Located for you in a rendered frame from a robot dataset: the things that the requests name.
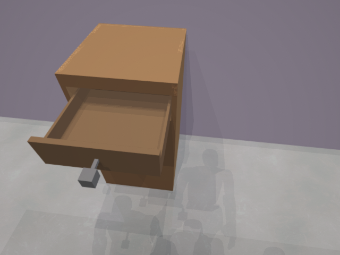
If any drawer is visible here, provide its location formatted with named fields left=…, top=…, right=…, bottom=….
left=27, top=88, right=172, bottom=176

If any handle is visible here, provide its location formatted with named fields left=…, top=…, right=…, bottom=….
left=78, top=159, right=100, bottom=188

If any cabinet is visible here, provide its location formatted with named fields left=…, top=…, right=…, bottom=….
left=54, top=23, right=186, bottom=191

